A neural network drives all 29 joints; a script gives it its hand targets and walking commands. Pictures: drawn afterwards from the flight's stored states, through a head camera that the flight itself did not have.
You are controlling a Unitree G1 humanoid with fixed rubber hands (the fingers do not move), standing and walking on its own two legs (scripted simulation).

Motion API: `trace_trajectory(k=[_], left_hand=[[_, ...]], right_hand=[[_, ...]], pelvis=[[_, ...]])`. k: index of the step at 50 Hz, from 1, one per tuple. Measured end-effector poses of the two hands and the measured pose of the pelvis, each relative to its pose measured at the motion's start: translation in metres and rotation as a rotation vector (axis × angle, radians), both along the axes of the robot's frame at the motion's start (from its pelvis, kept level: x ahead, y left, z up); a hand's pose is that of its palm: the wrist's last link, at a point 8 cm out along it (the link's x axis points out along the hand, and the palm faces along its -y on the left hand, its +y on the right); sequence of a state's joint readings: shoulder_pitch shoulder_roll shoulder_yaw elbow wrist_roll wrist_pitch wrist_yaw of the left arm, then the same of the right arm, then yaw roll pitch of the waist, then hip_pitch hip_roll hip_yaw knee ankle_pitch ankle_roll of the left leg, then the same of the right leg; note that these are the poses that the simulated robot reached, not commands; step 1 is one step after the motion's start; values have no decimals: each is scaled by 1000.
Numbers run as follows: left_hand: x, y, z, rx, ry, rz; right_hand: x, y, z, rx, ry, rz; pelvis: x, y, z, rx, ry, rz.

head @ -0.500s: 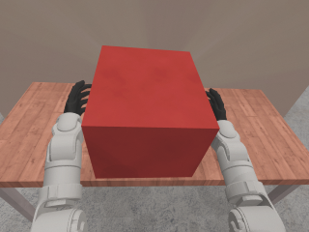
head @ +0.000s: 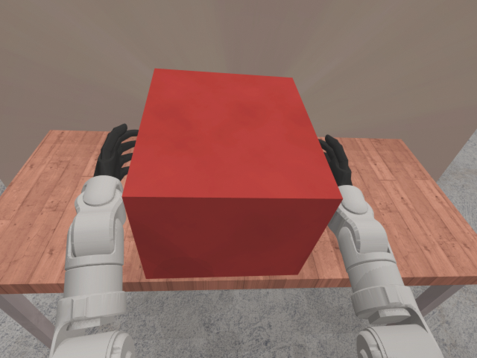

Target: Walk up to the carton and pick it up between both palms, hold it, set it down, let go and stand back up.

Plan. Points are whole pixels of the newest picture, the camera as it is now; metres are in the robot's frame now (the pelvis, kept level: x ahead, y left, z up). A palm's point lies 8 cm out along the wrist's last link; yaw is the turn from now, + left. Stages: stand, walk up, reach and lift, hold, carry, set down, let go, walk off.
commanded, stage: reach and lift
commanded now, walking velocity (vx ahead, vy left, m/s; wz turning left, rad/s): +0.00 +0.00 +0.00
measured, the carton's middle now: (225, 170) +0.43 -0.01 +0.12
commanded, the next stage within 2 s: hold in 0.14 s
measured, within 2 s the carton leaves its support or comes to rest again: neither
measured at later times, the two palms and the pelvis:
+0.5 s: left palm (95, 170) +0.35 +0.19 +0.19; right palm (333, 170) +0.35 -0.18 +0.18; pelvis -0.01 -0.01 +0.00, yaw +1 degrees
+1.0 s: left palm (98, 171) +0.35 +0.19 +0.19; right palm (335, 169) +0.36 -0.18 +0.18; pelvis +0.00 -0.01 +0.00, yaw +1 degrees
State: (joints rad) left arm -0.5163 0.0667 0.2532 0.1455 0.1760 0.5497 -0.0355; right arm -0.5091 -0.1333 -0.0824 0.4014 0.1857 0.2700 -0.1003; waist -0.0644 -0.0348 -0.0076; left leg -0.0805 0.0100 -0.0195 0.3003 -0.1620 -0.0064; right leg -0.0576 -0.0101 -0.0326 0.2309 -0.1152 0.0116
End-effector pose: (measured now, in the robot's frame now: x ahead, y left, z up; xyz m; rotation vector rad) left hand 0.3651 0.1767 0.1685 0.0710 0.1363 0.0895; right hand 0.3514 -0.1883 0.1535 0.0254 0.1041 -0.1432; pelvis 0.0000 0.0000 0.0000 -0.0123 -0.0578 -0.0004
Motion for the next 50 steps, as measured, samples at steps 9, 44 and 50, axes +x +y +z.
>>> trace_trajectory(k=[9,44,50], left_hand=[[-4,2,5,-20,-1,22],[-9,12,22,-18,-11,42],[-12,10,20,-17,-10,43]], right_hand=[[5,2,12,-14,-1,22],[8,11,29,-12,-10,41],[5,9,27,-4,-10,40]], pelvis=[[-3,-6,0,1,-9,-2],[-3,-6,0,0,-33,12],[-1,-7,0,-1,-42,15]])
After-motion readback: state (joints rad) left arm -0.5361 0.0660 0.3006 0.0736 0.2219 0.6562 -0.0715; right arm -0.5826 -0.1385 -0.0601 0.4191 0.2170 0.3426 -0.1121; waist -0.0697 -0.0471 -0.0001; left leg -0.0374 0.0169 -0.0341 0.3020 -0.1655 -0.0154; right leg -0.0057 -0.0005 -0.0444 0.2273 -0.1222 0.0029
